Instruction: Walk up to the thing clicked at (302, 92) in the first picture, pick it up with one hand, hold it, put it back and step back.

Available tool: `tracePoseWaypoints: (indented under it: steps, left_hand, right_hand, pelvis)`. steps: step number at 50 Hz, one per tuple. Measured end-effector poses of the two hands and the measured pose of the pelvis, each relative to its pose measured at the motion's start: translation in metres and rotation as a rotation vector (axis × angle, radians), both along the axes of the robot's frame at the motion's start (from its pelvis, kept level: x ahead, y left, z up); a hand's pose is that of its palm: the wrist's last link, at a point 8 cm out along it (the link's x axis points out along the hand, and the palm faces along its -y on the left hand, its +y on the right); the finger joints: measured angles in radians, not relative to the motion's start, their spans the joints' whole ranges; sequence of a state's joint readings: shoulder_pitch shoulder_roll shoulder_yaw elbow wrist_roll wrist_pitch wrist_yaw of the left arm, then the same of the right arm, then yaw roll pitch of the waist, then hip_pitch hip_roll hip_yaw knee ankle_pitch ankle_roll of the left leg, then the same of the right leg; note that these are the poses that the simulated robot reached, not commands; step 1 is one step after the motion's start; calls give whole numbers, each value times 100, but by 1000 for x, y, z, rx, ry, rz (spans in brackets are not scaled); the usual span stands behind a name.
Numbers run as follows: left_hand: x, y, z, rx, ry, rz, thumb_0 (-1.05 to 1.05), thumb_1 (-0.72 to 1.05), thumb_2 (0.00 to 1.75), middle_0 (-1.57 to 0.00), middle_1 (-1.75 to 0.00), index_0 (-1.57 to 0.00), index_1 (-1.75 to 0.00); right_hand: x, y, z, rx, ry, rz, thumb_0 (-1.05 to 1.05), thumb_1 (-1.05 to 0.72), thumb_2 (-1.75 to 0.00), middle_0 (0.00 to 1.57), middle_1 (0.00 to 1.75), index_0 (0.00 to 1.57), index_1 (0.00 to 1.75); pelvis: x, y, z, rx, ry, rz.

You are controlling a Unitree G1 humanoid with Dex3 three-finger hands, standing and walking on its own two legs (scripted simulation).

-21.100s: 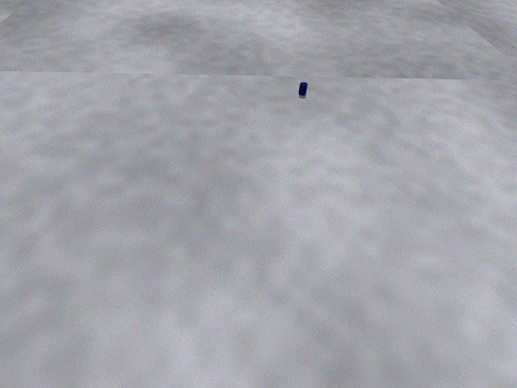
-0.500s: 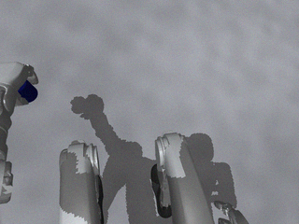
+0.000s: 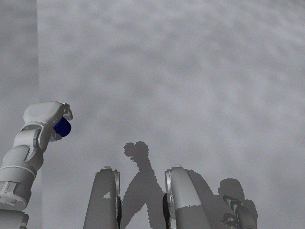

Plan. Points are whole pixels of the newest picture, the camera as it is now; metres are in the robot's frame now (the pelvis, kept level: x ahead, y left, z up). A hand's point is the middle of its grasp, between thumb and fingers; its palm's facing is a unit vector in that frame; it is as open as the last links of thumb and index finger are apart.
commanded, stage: lift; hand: left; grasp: from above
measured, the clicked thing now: (56, 124) +0.41 +0.26 -0.09
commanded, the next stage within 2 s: hold in 0.76 s
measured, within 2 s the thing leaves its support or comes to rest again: neither
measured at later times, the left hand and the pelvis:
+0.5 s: hand (36, 115) +0.36 +0.23 +0.07, palm faces -0.43 -0.09 -0.90, open 7.8 cm; pelvis +0.04 +0.00 +0.14, yaw +1 degrees
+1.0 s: hand (23, 90) +0.38 +0.23 +0.14, palm faces -0.43 -0.08 -0.90, open 7.8 cm; pelvis +0.07 +0.00 +0.20, yaw +1 degrees
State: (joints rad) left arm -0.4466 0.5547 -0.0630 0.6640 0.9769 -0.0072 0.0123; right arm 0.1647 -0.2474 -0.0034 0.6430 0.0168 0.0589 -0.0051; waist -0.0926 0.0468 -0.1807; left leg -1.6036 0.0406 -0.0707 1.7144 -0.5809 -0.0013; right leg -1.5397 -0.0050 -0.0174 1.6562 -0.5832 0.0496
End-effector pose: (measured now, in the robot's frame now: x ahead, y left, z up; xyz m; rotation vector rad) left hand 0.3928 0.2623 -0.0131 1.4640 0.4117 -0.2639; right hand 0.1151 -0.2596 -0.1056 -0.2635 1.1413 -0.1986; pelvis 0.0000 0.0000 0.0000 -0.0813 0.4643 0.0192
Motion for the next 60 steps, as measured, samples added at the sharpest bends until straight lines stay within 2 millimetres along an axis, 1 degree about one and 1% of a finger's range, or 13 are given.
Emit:
tracePoseWaypoints:
  steps: [6, 11, 15, 20, 27, 34, 40, 46, 56, 60]
  left_hand:
    - [-16, -4, 53, -2, 6, 4, 1, 26, 42, -81, -59, -81, -59]
    - [-24, -4, 85, 1, 21, 17, 1, 26, 42, -81, -59, -81, -59]
    - [-28, -8, 104, 0, 36, 14, 1, 26, 42, -80, -59, -81, -59]
    - [-31, -17, 122, 3, 36, 7, 1, 26, 42, -80, -59, -81, -59]
    - [-22, -26, 151, 16, 4, 14, 1, 26, 42, -80, -60, -81, -59]
    - [-12, -27, 177, 20, 4, 42, 1, 26, 42, -80, -60, -81, -59]
    - [-13, -28, 188, 8, 30, 41, 1, 26, 42, -80, -60, -81, -59]
    - [-13, -28, 198, 12, 26, 20, 1, 26, 42, -80, -60, -81, -59]
    - [-1, -24, 222, 25, 10, 12, 1, 26, 42, -80, -60, -81, -59]
    - [0, -26, 228, 19, 19, 7, 1, 26, 42, -80, -60, -81, -59]
  right_hand:
    - [6, 3, 46, 7, -47, -17, 1, -91, -90, 21, 30, 21, 30]
    - [10, 2, 81, 4, -82, -24, 1, -91, -90, 21, 30, 21, 30]
    - [14, -1, 103, 0, -101, -32, 1, -91, -90, 21, 30, 21, 30]
    - [18, -3, 124, 2, -110, -38, 1, -91, -90, 21, 30, 21, 30]
    - [23, -5, 148, 10, -104, -46, 1, -91, -90, 20, 30, 20, 30]
    - [25, -6, 168, 19, -106, -62, 1, -91, -90, 21, 30, 21, 30]
    - [32, -6, 181, 24, -113, -68, 1, -91, -90, 20, 30, 20, 30]
    - [44, -3, 190, 28, -127, -62, 1, -91, -90, 20, 30, 20, 30]
    - [68, 3, 201, 49, -163, -52, 1, -90, -89, 20, 30, 20, 30]
    - [75, 3, 204, 55, -179, -51, 1, -90, -89, 20, 30, 20, 30]
  pelvis:
    - [8, -1, 47, 17, -70, 3]
    - [15, -2, 79, 27, -119, 6]
    - [22, -2, 101, 33, -149, 6]
    - [32, -3, 124, 41, -185, 7]
    - [43, -5, 151, 52, -231, 7]
    - [53, -5, 172, 60, -269, 2]
    - [61, -3, 185, 65, -293, -3]
    - [67, -1, 194, 68, -313, -5]
    - [78, 1, 204, 72, -340, -8]
    - [82, 1, 206, 73, -351, -10]
